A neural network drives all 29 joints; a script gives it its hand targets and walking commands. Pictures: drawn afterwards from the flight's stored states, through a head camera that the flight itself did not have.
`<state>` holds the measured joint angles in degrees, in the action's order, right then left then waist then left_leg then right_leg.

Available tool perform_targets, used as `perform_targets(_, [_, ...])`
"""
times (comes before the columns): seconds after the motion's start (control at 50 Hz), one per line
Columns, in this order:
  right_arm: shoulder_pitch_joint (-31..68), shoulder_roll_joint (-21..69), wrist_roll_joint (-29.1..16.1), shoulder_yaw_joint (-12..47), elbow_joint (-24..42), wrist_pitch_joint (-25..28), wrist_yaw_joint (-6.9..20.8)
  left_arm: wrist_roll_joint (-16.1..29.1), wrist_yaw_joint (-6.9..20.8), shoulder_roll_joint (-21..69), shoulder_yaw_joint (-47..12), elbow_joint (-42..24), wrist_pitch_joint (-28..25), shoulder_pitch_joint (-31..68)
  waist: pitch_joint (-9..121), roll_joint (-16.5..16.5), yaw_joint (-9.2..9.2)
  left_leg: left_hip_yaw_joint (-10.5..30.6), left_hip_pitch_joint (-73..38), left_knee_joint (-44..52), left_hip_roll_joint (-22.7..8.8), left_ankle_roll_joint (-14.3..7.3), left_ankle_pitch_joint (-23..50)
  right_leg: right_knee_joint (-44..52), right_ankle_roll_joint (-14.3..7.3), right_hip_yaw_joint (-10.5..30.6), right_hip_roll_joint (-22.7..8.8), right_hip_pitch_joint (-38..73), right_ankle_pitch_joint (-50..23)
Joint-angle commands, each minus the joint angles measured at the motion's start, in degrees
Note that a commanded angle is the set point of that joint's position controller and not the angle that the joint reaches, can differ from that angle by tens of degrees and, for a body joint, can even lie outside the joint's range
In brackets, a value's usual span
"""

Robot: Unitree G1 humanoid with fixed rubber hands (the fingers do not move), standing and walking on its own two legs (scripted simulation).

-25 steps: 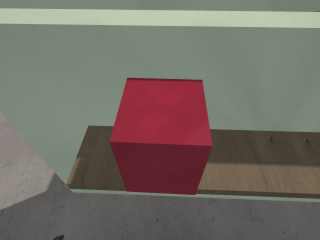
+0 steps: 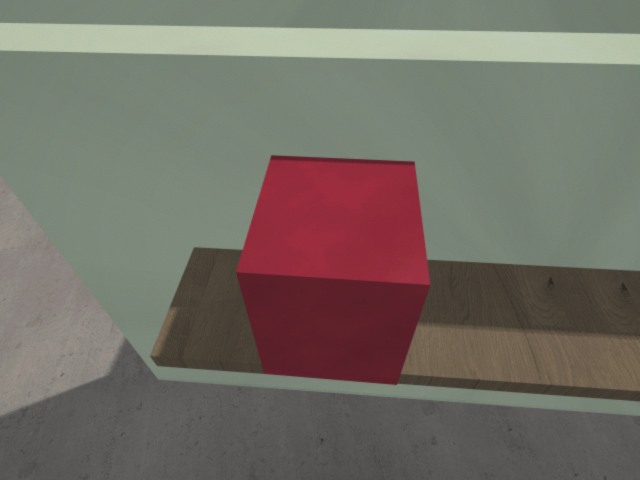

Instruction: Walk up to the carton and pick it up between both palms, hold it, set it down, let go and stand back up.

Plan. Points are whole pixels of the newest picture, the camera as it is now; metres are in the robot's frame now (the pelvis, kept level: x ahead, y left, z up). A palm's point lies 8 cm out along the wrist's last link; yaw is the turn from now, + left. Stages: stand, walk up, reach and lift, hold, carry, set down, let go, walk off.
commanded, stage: stand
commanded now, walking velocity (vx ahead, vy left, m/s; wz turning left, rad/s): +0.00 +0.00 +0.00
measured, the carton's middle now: (335, 272) +0.38 +0.00 +0.03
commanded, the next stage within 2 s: none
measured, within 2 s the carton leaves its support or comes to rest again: neither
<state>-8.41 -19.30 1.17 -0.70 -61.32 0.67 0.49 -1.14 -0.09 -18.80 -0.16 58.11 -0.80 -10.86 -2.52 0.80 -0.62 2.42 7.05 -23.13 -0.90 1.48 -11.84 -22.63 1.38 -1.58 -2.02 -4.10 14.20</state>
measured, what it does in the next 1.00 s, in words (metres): stands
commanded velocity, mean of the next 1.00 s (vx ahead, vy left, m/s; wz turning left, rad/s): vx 0.00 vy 0.00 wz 0.00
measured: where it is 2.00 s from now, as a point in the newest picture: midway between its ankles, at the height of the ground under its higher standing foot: outside the picture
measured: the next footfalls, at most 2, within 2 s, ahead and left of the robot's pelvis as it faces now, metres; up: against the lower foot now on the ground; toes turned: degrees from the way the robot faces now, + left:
none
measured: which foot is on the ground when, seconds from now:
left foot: down 0.00-1.00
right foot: down 0.00-1.00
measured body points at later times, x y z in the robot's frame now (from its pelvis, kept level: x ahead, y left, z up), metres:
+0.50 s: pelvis -0.01 +0.00 +0.00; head -0.01 +0.00 +0.45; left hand +0.05 +0.29 -0.13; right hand +0.07 -0.30 -0.13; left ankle +0.01 +0.14 -0.74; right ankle -0.02 -0.13 -0.74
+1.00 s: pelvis -0.01 +0.00 +0.00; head -0.01 +0.00 +0.45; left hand +0.06 +0.30 -0.13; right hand +0.07 -0.29 -0.13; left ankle +0.01 +0.14 -0.74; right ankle -0.02 -0.13 -0.74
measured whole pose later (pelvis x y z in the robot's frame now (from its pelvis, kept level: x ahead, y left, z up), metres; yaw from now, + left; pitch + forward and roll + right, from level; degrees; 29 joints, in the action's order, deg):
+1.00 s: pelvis -0.01 +0.00 +0.00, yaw +0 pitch -4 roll +0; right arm -7.5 -19.2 0.5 -0.3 -64.1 0.7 0.3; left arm -0.8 0.2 -19.3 0.2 62.6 -0.6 -8.7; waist -2.9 0.1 -0.5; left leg 2.8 7.6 -21.0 -0.6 1.5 -9.8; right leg -21.4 1.4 -2.0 -2.3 -4.9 12.8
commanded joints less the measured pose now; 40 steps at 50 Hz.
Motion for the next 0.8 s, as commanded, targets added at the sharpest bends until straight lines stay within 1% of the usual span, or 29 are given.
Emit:
perform_targets(0.0, [4.39,-11.67,-0.27,-2.43,3.74,1.06,-0.43,-0.30,-1.01,-13.37,2.99,-3.90,-1.48,3.55,0.75,-1.96,0.15,4.02,1.42,5.21,-5.08,-2.73,9.35,6.19,-1.77,3.71,-4.40,-3.00,-5.94])
perform_targets(0.02, [3.72,-13.33,-0.27,-2.64,3.54,1.13,-0.70,0.21,-0.81,-12.58,3.08,-3.30,-1.18,4.03,2.02,1.48,0.57,3.26,1.45,5.35,-4.83,-2.77,6.08,6.07,-1.89,4.48,-4.59,-2.48,-5.65])
perform_targets(0.04, [3.55,-11.41,-0.44,-2.31,3.30,1.16,-0.56,-0.10,-0.75,-12.73,2.89,-3.20,-1.02,2.91,1.52,-0.14,0.10,4.02,0.59,5.98,-5.12,-3.04,5.28,6.87,-2.06,3.46,-4.68,-2.71,-3.92])
perform_targets(0.06, [2.92,-13.23,-0.34,-2.41,2.80,1.32,-0.54,0.22,-0.52,-11.56,2.43,-2.55,-0.92,2.66,-0.33,-4.10,0.32,4.18,1.47,6.10,-5.18,-3.11,5.75,6.45,-1.87,3.17,-4.42,-3.86,-4.15])
perform_targets(0.08, [2.59,-12.53,-0.21,-2.40,2.82,1.40,-0.62,0.23,-0.74,-11.73,2.28,-2.12,-1.02,2.63,0.46,-1.86,0.88,4.35,1.93,5.64,-5.24,-3.75,6.02,7.06,-2.24,4.88,-4.97,-3.12,-4.31])
perform_targets(0.1, [2.81,-13.15,-0.18,-2.37,2.32,1.35,-0.50,0.62,-0.55,-11.11,2.22,-2.22,-1.14,1.53,0.28,-1.46,-0.90,4.06,2.29,5.56,-5.15,-3.42,6.76,6.81,-2.27,4.37,-5.00,-2.64,-4.08])
perform_targets(0.12, [3.28,-12.88,-0.22,-2.36,1.87,1.30,-0.56,0.25,-0.64,-11.43,2.44,-2.07,-1.24,1.99,1.37,1.08,-0.15,4.05,2.26,5.85,-4.97,-3.32,4.15,7.10,-2.43,4.79,-5.06,-2.26,-4.88])
perform_targets(0.16, [3.17,-11.18,-0.38,-1.73,2.15,1.44,-0.47,0.17,-0.42,-13.05,2.63,-2.18,-1.15,4.42,0.53,-2.73,0.57,4.34,1.10,6.03,-5.28,-3.05,7.02,6.24,-2.63,4.56,-5.15,-3.56,-5.79])
perform_targets(0.18, [4.09,-11.11,-0.20,-1.65,2.21,1.08,-0.35,0.02,-0.52,-12.23,2.62,-2.28,-1.01,3.77,-0.56,1.32,-0.43,3.84,2.48,6.60,-5.42,-3.18,4.83,7.16,-2.25,4.12,-4.72,-3.87,-3.59])
perform_targets(0.22, [4.45,-13.59,-0.25,-2.55,1.76,1.12,-0.76,0.08,-0.20,-10.76,2.17,-1.50,-1.20,3.39,-0.10,3.24,0.24,5.37,4.61,7.60,-5.42,-3.35,-0.17,6.60,-2.41,4.14,-4.63,-2.42,-3.16])
perform_targets(0.24, [3.40,-12.28,-0.08,-2.42,1.89,0.92,-0.71,0.00,-0.27,-14.13,2.96,-0.80,-0.89,2.59,-0.79,-0.31,0.92,5.28,3.88,8.78,-4.78,-3.15,-1.49,6.38,-2.21,3.19,-4.08,-3.04,-2.39])
perform_targets(0.26, [3.95,-12.41,-0.15,-2.16,2.23,1.02,-0.71,0.17,-0.34,-14.62,3.41,-0.04,-0.68,2.62,-1.80,0.53,0.23,5.90,6.26,8.81,-5.68,-3.64,-1.39,6.13,-2.36,4.54,-4.41,-2.18,-2.42])
perform_targets(0.28, [2.59,-13.48,-0.44,-2.44,1.95,1.02,-0.68,-0.05,-0.16,-12.71,2.82,-0.07,-1.05,1.94,-1.03,2.64,0.30,4.37,4.53,8.11,-4.39,-2.39,-1.61,6.75,-1.95,4.09,-4.27,-3.70,-2.30])
perform_targets(0.3, [2.58,-13.30,-0.25,-2.74,0.86,1.04,-0.69,-0.39,-0.40,-13.65,3.11,-0.40,-0.97,1.33,-0.81,-1.96,-0.80,5.07,4.04,7.41,-4.63,-2.96,0.80,6.30,-2.51,3.74,-4.52,-2.18,-3.04])
perform_targets(0.38, [1.36,-11.68,-1.31,-1.96,1.19,1.50,-0.70,0.10,-0.65,-10.73,2.27,-0.81,-0.77,3.66,2.19,-2.55,0.89,4.94,1.21,5.67,-5.27,-2.69,9.22,6.31,-2.57,3.88,-5.27,-2.04,-8.18])
perform_targets(0.42, [3.07,-13.21,-0.43,-2.44,1.47,1.52,-0.50,-0.03,-0.79,-12.22,2.31,-0.45,-1.02,4.02,1.58,1.25,0.36,4.41,1.79,5.90,-5.06,-2.71,7.66,6.21,-2.13,4.36,-5.34,-2.17,-6.94])
perform_targets(0.48, [1.83,-12.83,-0.77,-2.22,1.22,0.73,-0.83,0.56,-0.97,-11.47,2.10,0.06,-0.84,2.31,1.68,-3.20,-0.02,4.98,1.17,6.28,-5.21,-3.11,9.58,7.21,-2.13,3.39,-5.24,-1.48,-7.31])
perform_targets(0.52, [2.21,-12.43,-1.01,-1.71,0.85,0.92,-0.80,0.57,-0.69,-11.99,2.04,0.09,-1.26,3.60,0.55,-0.46,0.35,4.39,2.52,5.75,-5.14,-2.50,9.33,6.89,-2.58,4.63,-5.56,-2.33,-5.96])
perform_targets(0.56, [2.80,-12.67,-0.79,-2.22,0.96,1.08,-0.70,0.43,-0.61,-13.14,2.62,1.15,-1.01,3.49,0.47,-0.34,0.96,4.82,1.82,5.74,-5.48,-2.85,8.07,6.75,-2.76,5.03,-5.61,-4.04,-4.22])
perform_targets(0.58, [3.44,-10.97,-0.51,-1.83,1.39,0.80,-0.72,0.01,-0.43,-12.12,2.10,0.02,-1.44,3.22,0.20,-0.79,0.00,4.44,1.23,5.69,-5.63,-2.94,7.80,7.72,-2.63,4.26,-5.18,-3.82,-4.11])
perform_targets(0.62, [3.46,-10.77,-0.41,-1.72,1.71,1.00,-0.67,0.02,-0.48,-13.22,2.62,0.34,-1.53,3.62,2.75,-1.36,0.73,4.94,0.50,5.71,-5.33,-3.38,9.07,6.99,-2.52,3.89,-5.35,-2.55,-4.95])
perform_targets(0.64, [2.58,-12.14,-0.43,-2.05,1.39,1.09,-0.69,-0.03,-0.37,-12.18,2.36,0.37,-1.18,3.79,1.39,-0.19,0.35,3.22,3.19,5.22,-4.77,-2.99,8.46,7.39,-2.12,4.31,-5.52,-1.65,-6.48])
perform_targets(0.66, [2.27,-12.42,-0.52,-1.95,1.39,1.20,-0.62,0.35,-0.51,-12.22,2.41,0.47,-1.32,3.16,1.17,-0.54,1.01,3.61,1.57,5.83,-4.46,-2.67,7.05,6.93,-2.39,4.37,-5.26,-2.82,-5.72])
perform_targets(0.68, [3.90,-12.24,-0.74,-1.72,1.52,1.33,-0.39,0.09,-0.47,-11.34,1.82,0.24,-1.13,3.96,2.05,1.17,0.31,3.58,1.41,5.60,-4.71,-2.69,7.85,7.08,-2.37,4.83,-5.60,-2.65,-7.27])
perform_targets(0.7, [1.85,-12.22,-0.89,-2.01,0.59,1.16,-0.59,0.08,-0.31,-13.02,2.43,0.25,-1.31,3.81,2.67,-2.67,0.50,4.94,0.75,6.36,-5.65,-2.45,9.59,6.43,-2.38,4.09,-5.28,-2.32,-6.32])
perform_targets(0.72, [2.60,-13.62,-0.52,-2.03,0.70,1.22,-0.75,0.88,-0.22,-13.22,2.71,1.02,-1.43,3.12,1.71,-1.06,-0.68,4.40,1.38,5.29,-5.97,-2.81,11.60,6.60,-2.22,4.73,-5.85,-2.57,-6.83])
perform_targets(0.74, [1.76,-11.79,-0.54,-1.94,0.99,0.72,-0.65,0.31,-0.58,-12.67,2.48,0.60,-1.12,3.59,1.28,1.06,0.88,3.68,1.40,5.38,-5.34,-2.88,10.09,6.91,-2.54,4.45,-5.71,-2.12,-7.31])
perform_targets(0.76, [3.59,-11.21,-0.52,-1.28,1.26,0.95,-0.92,0.19,-0.53,-13.22,2.56,0.06,-1.17,4.29,-0.60,-0.14,-0.47,3.77,3.21,5.55,-5.66,-2.84,10.31,6.75,-2.55,4.59,-5.66,-2.45,-8.42])
perform_targets(0.78, [3.78,-12.83,-0.76,-2.27,1.47,1.29,-1.00,0.37,-0.89,-13.74,2.88,0.23,-1.13,4.21,-0.27,-0.50,-0.06,4.40,3.21,6.82,-5.42,-3.08,8.97,6.27,-2.77,4.66,-5.75,-2.41,-7.39])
